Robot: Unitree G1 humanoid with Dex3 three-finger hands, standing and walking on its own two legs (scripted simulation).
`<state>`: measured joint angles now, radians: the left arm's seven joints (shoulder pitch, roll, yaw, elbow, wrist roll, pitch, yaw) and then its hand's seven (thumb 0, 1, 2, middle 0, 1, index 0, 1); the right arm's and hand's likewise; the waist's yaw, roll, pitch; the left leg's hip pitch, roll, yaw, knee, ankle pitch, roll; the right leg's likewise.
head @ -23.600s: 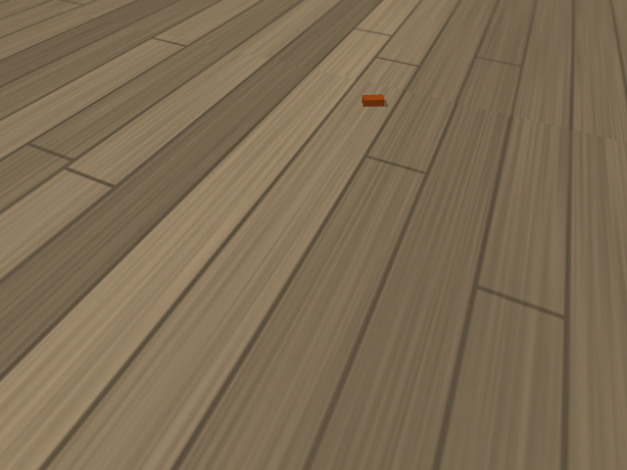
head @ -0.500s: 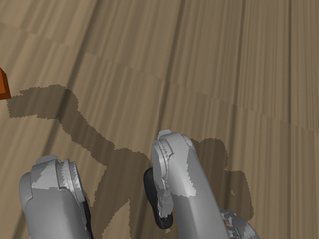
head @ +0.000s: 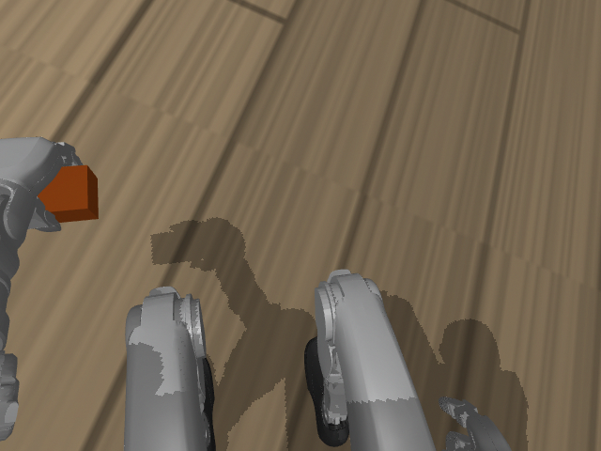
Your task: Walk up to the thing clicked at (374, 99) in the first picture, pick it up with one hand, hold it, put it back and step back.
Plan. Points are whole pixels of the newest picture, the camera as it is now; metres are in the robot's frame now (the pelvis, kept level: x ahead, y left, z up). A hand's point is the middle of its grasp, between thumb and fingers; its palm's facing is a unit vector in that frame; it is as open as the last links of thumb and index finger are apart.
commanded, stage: lift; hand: left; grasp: from above
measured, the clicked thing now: (41, 196) +0.46 +0.31 -0.13
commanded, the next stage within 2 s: hold in 1.20 s
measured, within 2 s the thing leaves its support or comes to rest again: neither
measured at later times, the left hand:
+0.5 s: hand out of the picture +0.36 +0.28 +0.11, palm faces -0.42 -0.10 -0.90, open 9.1 cm
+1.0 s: hand out of the picture +0.36 +0.26 +0.23, palm faces -0.43 -0.09 -0.90, open 9.1 cm
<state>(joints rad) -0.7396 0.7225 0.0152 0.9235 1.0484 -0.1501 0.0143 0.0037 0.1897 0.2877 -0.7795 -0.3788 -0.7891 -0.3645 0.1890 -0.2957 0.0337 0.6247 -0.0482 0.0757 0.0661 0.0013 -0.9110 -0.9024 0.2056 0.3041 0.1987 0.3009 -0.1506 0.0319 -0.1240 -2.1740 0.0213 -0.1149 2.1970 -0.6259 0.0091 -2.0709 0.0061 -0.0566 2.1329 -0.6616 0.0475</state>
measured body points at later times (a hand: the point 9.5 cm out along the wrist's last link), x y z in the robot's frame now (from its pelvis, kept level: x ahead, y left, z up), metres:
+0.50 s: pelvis +0.01 +0.00 +0.18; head +0.13 +0.03 +0.61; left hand +0.38 +0.29 +0.16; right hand +0.15 -0.25 +0.06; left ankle +0.09 +0.12 -0.36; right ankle +0.10 -0.13 -0.36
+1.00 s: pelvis +0.05 +0.00 +0.31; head +0.11 +0.00 +0.75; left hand +0.37 +0.26 +0.28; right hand +0.16 -0.26 +0.18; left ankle +0.09 +0.12 -0.36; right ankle +0.10 -0.13 -0.36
